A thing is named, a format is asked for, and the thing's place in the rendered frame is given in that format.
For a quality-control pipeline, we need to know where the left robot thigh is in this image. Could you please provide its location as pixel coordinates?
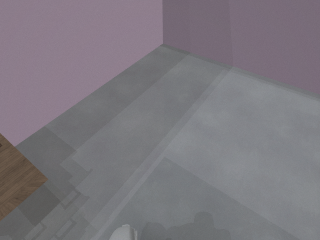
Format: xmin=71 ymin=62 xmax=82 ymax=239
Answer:
xmin=109 ymin=226 xmax=138 ymax=240

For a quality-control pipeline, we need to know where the cabinet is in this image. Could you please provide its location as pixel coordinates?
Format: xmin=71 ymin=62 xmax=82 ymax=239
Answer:
xmin=0 ymin=133 xmax=48 ymax=221

